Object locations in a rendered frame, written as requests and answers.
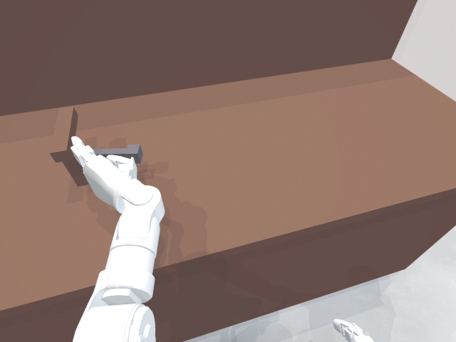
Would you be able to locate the tap lever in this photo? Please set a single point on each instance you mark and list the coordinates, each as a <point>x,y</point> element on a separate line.
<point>134,151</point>

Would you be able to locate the left robot hand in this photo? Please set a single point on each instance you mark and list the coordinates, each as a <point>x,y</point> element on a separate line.
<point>104,175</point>

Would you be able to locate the left robot upper arm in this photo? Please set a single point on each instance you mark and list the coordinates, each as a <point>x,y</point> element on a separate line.
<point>117,323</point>

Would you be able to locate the robot left forearm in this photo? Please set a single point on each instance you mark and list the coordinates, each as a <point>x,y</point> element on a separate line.
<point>127,278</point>

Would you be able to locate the right robot hand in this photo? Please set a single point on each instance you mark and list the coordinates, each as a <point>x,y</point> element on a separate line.
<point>351,331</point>

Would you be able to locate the counter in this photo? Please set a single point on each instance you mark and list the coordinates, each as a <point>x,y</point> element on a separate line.
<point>293,156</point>

